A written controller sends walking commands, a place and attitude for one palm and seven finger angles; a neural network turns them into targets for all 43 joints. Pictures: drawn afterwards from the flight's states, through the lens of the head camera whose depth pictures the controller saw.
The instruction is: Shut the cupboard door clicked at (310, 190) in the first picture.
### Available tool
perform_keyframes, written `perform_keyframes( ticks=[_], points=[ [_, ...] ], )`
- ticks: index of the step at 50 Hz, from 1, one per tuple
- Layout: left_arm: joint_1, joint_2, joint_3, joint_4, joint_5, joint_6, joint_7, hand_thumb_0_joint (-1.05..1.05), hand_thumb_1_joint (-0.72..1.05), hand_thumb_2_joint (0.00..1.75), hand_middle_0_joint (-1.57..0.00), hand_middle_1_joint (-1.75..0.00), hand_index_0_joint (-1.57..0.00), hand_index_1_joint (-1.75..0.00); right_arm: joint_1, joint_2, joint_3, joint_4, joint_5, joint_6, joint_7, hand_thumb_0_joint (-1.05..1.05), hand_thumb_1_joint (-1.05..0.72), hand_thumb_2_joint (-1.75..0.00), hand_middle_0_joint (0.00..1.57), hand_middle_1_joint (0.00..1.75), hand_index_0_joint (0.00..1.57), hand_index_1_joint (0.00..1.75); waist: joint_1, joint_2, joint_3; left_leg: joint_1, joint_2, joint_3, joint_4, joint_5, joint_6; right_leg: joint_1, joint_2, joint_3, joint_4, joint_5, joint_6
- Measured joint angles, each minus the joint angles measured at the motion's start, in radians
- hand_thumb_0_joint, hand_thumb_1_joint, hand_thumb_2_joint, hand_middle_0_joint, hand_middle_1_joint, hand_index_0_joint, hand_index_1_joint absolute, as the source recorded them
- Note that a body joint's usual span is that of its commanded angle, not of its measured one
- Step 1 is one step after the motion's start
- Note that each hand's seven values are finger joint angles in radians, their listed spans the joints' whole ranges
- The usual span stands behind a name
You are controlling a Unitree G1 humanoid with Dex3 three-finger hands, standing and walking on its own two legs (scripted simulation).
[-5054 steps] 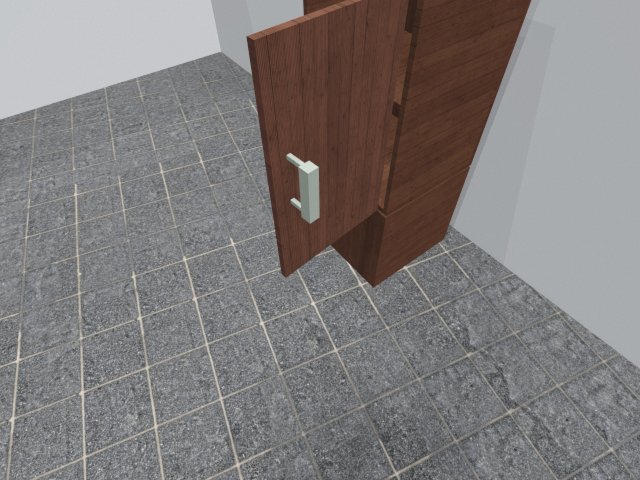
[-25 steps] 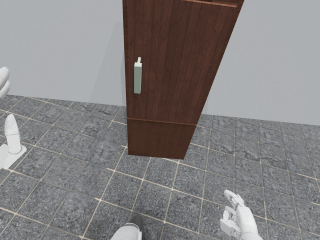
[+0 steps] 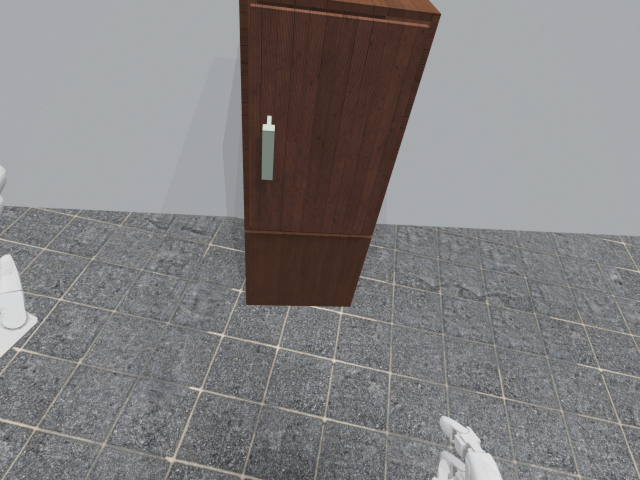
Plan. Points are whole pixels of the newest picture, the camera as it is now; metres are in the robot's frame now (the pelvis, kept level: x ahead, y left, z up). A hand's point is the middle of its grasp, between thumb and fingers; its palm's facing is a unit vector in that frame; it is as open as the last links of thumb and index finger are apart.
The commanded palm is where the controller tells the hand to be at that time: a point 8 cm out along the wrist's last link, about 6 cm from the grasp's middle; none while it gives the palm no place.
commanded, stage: stop stepping back and stand still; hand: left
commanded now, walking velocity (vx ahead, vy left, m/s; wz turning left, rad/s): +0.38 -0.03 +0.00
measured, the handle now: (268, 147) +0.83 +0.11 -0.04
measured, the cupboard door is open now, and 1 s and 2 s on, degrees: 0 0 0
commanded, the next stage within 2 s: let the arm hang, fingers relaxed in 1.28 s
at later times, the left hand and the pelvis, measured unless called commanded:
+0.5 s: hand out of the picture +0.15 +0.31 +0.18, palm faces +0.49 -0.78 -0.39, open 7.4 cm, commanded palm +0.08 +0.35 +0.18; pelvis -0.04 +0.04 -0.01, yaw +3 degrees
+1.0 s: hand out of the picture +0.20 +0.35 +0.18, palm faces +0.53 -0.73 -0.43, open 7.4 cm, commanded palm +0.13 +0.38 +0.18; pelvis +0.01 +0.07 +0.00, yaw +3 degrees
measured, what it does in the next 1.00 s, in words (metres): steps on the spot: right foot, then left foot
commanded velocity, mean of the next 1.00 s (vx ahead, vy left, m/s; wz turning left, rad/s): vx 0.07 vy -0.03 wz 0.00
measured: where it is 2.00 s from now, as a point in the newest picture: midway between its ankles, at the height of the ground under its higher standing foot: outside the picture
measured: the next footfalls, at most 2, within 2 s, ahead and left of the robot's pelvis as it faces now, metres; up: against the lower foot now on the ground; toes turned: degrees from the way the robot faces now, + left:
right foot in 0.10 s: +0.05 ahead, -0.04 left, +0.00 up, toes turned -1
left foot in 0.44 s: -0.02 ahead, +0.20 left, +0.00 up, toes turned +8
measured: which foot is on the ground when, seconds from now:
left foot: down 0.00-0.08, up 0.10-0.42, down 0.44-0.66, up 0.68-0.84, down 0.86-1.00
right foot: up 0.00-0.08, down 0.10-1.00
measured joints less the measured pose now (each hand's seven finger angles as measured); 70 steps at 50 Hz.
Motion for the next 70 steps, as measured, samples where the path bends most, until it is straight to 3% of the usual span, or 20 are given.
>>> perform_keyframes(
  ticks=[4,5,6,8,11,14,17,20,22,23,26,31,34,38,43,47,52,61,69,70],
  points=[
    [0.095,0.046,0.001,0.002,0.005,0.0,-0.003,0.02,0.89,0.89,-0.22,-0.3,-0.22,-0.3,0.011,-0.009,0.007,-0.028,-0.002,0.035,-0.013,0.01,-0.9,-0.9,0.2,0.3,0.21,0.3,0.024,0.065,-0.071,-0.041,0.004,0.021,0.0,-0.141,-0.028,0.155,0.022,-0.097,-0.286,-0.066,-0.042],
    [0.095,0.074,0.02,0.011,0.008,0.01,0.002,0.02,0.88,0.89,-0.22,-0.3,-0.22,-0.3,0.009,-0.012,0.007,-0.037,0.004,0.044,-0.018,0.01,-0.9,-0.9,0.2,0.3,0.21,0.3,0.04,0.037,-0.089,-0.105,-0.024,0.044,0.112,-0.209,-0.037,0.196,-0.004,-0.052,-0.39,-0.107,-0.078],
    [0.069,0.067,0.019,0.034,0.014,0.016,0.002,0.02,0.88,0.89,-0.22,-0.3,-0.22,-0.3,-0.007,-0.029,0.003,-0.027,0.009,0.054,-0.021,0.01,-0.9,-0.9,0.2,0.3,0.21,0.3,0.069,0.039,-0.096,-0.178,-0.028,0.031,0.28,-0.237,-0.038,0.18,-0.018,-0.035,-0.421,-0.025,-0.097],
    [0.005,0.008,0.006,0.11,0.016,0.022,0.001,0.01,0.88,0.89,-0.22,-0.3,-0.22,-0.3,-0.043,-0.066,-0.005,0.032,0.006,0.079,-0.023,0.01,-0.9,-0.9,0.2,0.3,0.21,0.3,0.112,0.061,-0.094,-0.257,-0.021,-0.014,0.566,-0.22,-0.042,0.145,-0.032,-0.036,-0.395,0.151,-0.093],
    [-0.076,-0.078,-0.016,0.268,0.016,0.029,0.018,0.01,0.88,0.89,-0.22,-0.3,-0.22,-0.3,-0.024,-0.093,-0.014,0.065,0.018,0.105,-0.034,0.01,-0.9,-0.9,0.2,0.3,0.21,0.3,0.123,0.053,-0.129,-0.257,-0.003,-0.036,0.7,-0.141,-0.038,0.153,-0.064,-0.031,-0.414,0.156,-0.066],
    [-0.139,-0.165,-0.063,0.372,0.024,0.065,0.039,0.01,0.89,0.89,-0.21,-0.3,-0.21,-0.3,0.006,-0.128,-0.028,0.056,0.021,0.092,-0.053,0.01,-0.9,-0.9,0.2,0.3,0.21,0.3,0.118,0.045,-0.136,-0.201,0.022,-0.037,0.643,-0.115,-0.026,0.167,-0.098,-0.037,-0.463,0.2,-0.044],
    [-0.159,-0.218,-0.139,0.352,0.037,0.082,0.049,0.02,0.89,0.89,-0.21,-0.3,-0.21,-0.3,0.013,-0.158,-0.045,0.052,0.015,0.065,-0.07,0.01,-0.9,-0.9,0.2,0.3,0.2,0.3,0.105,0.04,-0.103,-0.1,0.04,-0.022,0.45,-0.154,-0.009,0.166,-0.123,-0.05,-0.466,0.213,-0.027],
    [-0.132,-0.2,-0.177,0.226,0.041,0.07,0.047,0.02,0.89,0.89,-0.21,-0.3,-0.21,-0.3,0.015,-0.158,-0.055,0.045,0.007,0.045,-0.081,0.01,-0.9,-0.9,0.2,0.3,0.2,0.3,0.087,0.009,-0.076,0.036,0.042,0.009,0.219,-0.188,0.005,0.141,-0.135,-0.05,-0.425,0.186,-0.024],
    [-0.101,-0.159,-0.155,0.124,0.033,0.044,0.049,0.02,0.89,0.89,-0.21,-0.3,-0.21,-0.3,0.016,-0.164,-0.059,0.011,0.006,0.037,-0.086,0.01,-0.9,-0.9,0.2,0.3,0.2,0.3,0.068,0.019,-0.063,0.131,0.049,0.003,0.071,-0.182,0.009,0.1,-0.12,-0.052,-0.347,0.143,-0.015],
    [-0.093,-0.125,-0.126,0.089,0.03,0.029,0.054,0.02,0.89,0.89,-0.21,-0.3,-0.21,-0.3,0.006,-0.155,-0.065,0.0,0.007,0.035,-0.087,0.01,-0.9,-0.9,0.2,0.3,0.2,0.3,0.052,0.014,-0.05,0.127,0.048,-0.006,0.065,-0.125,-0.016,0.071,-0.118,-0.043,-0.283,0.092,-0.007],
    [-0.08,-0.025,-0.021,0.074,0.025,-0.005,0.057,0.02,0.89,0.89,-0.22,-0.3,-0.22,-0.3,-0.011,-0.091,-0.06,-0.003,0.012,0.042,-0.071,0.01,-0.91,-0.9,0.2,0.3,0.2,0.3,0.036,-0.028,-0.019,0.14,0.041,0.019,0.096,-0.148,-0.054,0.007,-0.103,0.01,-0.135,0.006,0.012],
    [-0.048,0.021,0.056,0.12,0.016,-0.002,0.045,0.02,0.89,0.89,-0.21,-0.3,-0.21,-0.3,0.019,-0.057,-0.025,-0.022,0.021,0.042,-0.028,0.01,-0.9,-0.9,0.2,0.3,0.2,0.3,0.02,0.027,-0.005,0.15,0.077,0.014,0.127,-0.19,-0.069,0.053,-0.076,-0.036,-0.327,0.176,0.019],
    [-0.033,-0.024,0.009,0.154,0.018,0.005,0.034,0.02,0.89,0.89,-0.21,-0.3,-0.21,-0.3,0.014,-0.074,-0.025,-0.002,0.03,0.054,-0.011,0.01,-0.9,-0.9,0.2,0.3,0.2,0.3,0.016,0.093,0.012,0.1,0.092,-0.018,0.255,-0.247,-0.042,0.064,-0.054,-0.058,-0.324,0.195,-0.029],
    [0.015,-0.099,-0.071,0.176,0.024,0.018,0.024,0.02,0.89,0.89,-0.21,-0.3,-0.22,-0.3,0.003,-0.095,-0.034,0.036,0.032,0.085,-0.009,0.01,-0.9,-0.9,0.2,0.3,0.2,0.3,0.037,0.094,0.015,0.019,0.028,-0.029,0.432,-0.32,-0.024,0.083,-0.073,-0.036,-0.345,0.181,-0.025],
    [0.022,-0.107,-0.082,0.129,0.03,0.015,0.034,0.02,0.88,0.89,-0.22,-0.3,-0.22,-0.3,0.007,-0.115,-0.034,0.024,0.019,0.08,-0.041,0.01,-0.9,-0.9,0.2,0.3,0.2,0.3,0.052,0.073,0.029,0.078,0.018,-0.02,0.148,-0.156,-0.008,0.106,-0.081,-0.046,-0.336,0.162,-0.002],
    [-0.054,-0.084,-0.045,0.121,0.033,-0.006,0.044,0.02,0.88,0.89,-0.22,-0.3,-0.22,-0.3,-0.012,-0.1,-0.04,0.03,0.018,0.065,-0.055,0.02,-0.91,-0.9,0.2,0.3,0.2,0.3,0.078,0.025,0.031,0.103,-0.008,-0.003,0.124,-0.135,0.005,0.121,-0.094,-0.008,-0.328,0.137,0.021],
    [-0.087,-0.082,-0.01,0.16,0.034,-0.027,0.044,0.02,0.89,0.89,-0.21,-0.3,-0.22,-0.3,-0.043,-0.088,-0.029,-0.002,0.026,0.033,-0.042,0.01,-0.91,-0.9,0.2,0.3,0.2,0.3,0.068,0.048,0.014,0.117,-0.009,-0.008,0.071,-0.118,0.006,0.151,-0.083,-0.001,-0.414,0.175,0.016],
    [-0.007,-0.115,-0.099,0.182,0.019,0.026,0.015,0.02,0.89,0.89,-0.21,-0.3,-0.21,-0.3,-0.08,-0.085,-0.019,-0.037,0.037,0.065,-0.029,0.01,-0.9,-0.9,0.2,0.3,0.2,0.3,0.058,0.069,0.009,0.13,-0.008,0.008,0.048,-0.125,0.008,0.161,-0.081,0.014,-0.444,0.179,0.021],
    [-0.014,-0.082,-0.059,0.142,0.011,0.009,0.026,0.02,0.88,0.89,-0.22,-0.3,-0.22,-0.3,-0.053,-0.097,-0.021,-0.04,0.039,0.079,-0.042,0.01,-0.9,-0.9,0.2,0.3,0.2,0.3,0.065,0.064,0.006,0.142,-0.011,0.001,0.033,-0.119,0.007,0.177,-0.083,0.007,-0.46,0.182,0.022],
    [-0.041,-0.075,-0.078,0.195,0.028,-0.007,0.014,0.02,0.89,0.89,-0.22,-0.3,-0.22,-0.3,-0.052,-0.11,-0.027,-0.02,0.041,0.057,-0.024,0.01,-0.9,-0.9,0.2,0.3,0.2,0.3,0.067,0.074,-0.002,0.127,-0.012,-0.004,0.045,-0.119,0.008,0.167,-0.085,0.002,-0.453,0.183,0.023]
  ],
)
